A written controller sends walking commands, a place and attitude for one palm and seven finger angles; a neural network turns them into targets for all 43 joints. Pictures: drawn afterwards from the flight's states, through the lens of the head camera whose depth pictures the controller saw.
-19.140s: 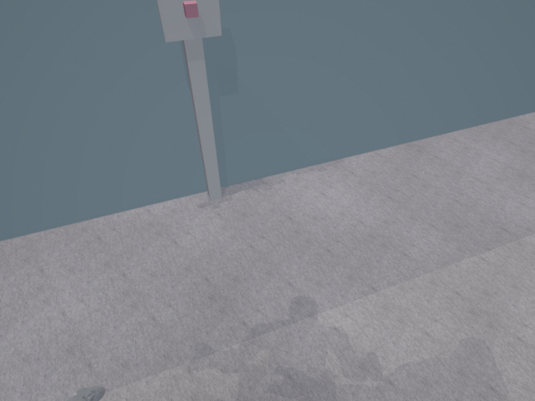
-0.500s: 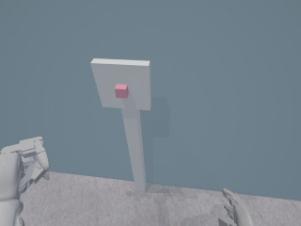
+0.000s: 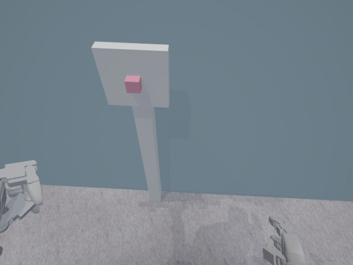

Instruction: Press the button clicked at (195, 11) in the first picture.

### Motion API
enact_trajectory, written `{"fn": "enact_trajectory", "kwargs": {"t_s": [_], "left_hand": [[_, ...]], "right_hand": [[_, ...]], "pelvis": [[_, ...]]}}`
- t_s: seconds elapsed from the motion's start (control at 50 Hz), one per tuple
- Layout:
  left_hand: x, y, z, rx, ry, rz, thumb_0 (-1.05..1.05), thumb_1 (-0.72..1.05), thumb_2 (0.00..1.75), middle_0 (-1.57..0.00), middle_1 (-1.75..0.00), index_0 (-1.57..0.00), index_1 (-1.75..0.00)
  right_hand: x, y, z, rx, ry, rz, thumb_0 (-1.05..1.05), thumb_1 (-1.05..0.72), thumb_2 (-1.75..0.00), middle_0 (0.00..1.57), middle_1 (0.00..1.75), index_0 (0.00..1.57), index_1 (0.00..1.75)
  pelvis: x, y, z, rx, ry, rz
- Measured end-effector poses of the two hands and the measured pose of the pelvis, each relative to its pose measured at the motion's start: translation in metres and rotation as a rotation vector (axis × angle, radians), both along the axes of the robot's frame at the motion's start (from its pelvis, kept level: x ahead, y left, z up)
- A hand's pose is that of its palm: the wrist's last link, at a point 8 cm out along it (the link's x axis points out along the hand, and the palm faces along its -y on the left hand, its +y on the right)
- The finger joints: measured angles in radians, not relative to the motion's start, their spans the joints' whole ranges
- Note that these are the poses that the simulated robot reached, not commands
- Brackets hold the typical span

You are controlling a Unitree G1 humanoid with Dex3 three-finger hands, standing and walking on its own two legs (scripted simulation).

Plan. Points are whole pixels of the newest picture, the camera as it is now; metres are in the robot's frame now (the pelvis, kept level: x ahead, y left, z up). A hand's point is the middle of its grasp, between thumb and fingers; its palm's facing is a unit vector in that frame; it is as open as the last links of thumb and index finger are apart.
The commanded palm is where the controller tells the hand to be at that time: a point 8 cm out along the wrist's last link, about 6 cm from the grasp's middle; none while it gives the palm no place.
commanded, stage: step back with the hand held close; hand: left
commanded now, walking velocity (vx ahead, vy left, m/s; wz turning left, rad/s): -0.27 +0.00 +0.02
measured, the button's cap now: (133, 83) +0.52 +0.15 +0.13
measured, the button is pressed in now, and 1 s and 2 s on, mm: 0 0 0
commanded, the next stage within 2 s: stop stepping back and stand still in 0.98 s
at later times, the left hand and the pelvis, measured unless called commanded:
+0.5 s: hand out of the picture +0.12 +0.27 +0.17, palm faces +0.40 -0.80 -0.45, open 3.1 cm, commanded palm +0.05 +0.30 +0.18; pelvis -0.07 +0.02 +0.00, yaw +2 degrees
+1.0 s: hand out of the picture +0.06 +0.27 +0.17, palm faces +0.34 -0.85 -0.41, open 3.1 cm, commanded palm -0.01 +0.31 +0.18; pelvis -0.14 +0.03 -0.01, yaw +0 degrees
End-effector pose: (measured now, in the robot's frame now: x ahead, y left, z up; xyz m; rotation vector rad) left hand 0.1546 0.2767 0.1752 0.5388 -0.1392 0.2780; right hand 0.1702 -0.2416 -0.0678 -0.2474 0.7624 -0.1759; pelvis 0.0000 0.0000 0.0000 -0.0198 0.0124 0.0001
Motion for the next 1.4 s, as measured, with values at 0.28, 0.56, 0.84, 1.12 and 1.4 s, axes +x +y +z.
{"fn": "enact_trajectory", "kwargs": {"t_s": [0.28, 0.56, 0.84, 1.12, 1.4], "left_hand": [[-0.053, 0.011, 0.000, -0.005, -0.131, 0.022, 0.01, 0.89, 0.90, -1.31, -1.50, -1.31, -1.50], [-0.082, 0.024, 0.012, 0.022, -0.165, -0.005, 0.01, 0.89, 0.90, -1.31, -1.50, -1.31, -1.50], [-0.118, 0.017, 0.011, 0.005, -0.238, -0.107, 0.01, 0.88, 0.90, -1.31, -1.50, -1.31, -1.50], [-0.153, 0.027, 0.008, -0.012, -0.211, -0.114, 0.01, 0.89, 0.90, -1.31, -1.50, -1.31, -1.50], [-0.178, 0.037, 0.016, -0.005, -0.119, -0.087, 0.01, 0.89, 0.90, -1.31, -1.50, -1.31, -1.50]], "right_hand": [[-0.052, 0.018, -0.009, -0.020, -0.012, 0.039, 0.01, -0.90, -0.90, 0.20, 0.30, 0.20, 0.30], [-0.088, 0.041, -0.003, 0.003, -0.008, 0.074, 0.01, -0.90, -0.90, 0.20, 0.30, 0.20, 0.30], [-0.123, 0.022, -0.004, -0.049, -0.054, 0.006, 0.01, -0.90, -0.90, 0.20, 0.30, 0.20, 0.30], [-0.177, 0.037, -0.002, -0.037, -0.005, -0.003, 0.01, -0.90, -0.90, 0.20, 0.30, 0.20, 0.30], [-0.223, 0.069, 0.011, 0.027, -0.044, -0.005, 0.01, -0.90, -0.90, 0.20, 0.30, 0.20, 0.30]], "pelvis": [[-0.045, 0.011, -0.011, -0.027, -0.003, 0.016], [-0.076, 0.015, -0.003, -0.042, 0.058, 0.022], [-0.113, 0.020, -0.015, -0.064, -0.012, 0.010], [-0.151, 0.034, -0.009, -0.031, 0.008, -0.045], [-0.182, 0.045, 0.010, -0.020, 0.017, -0.037]]}}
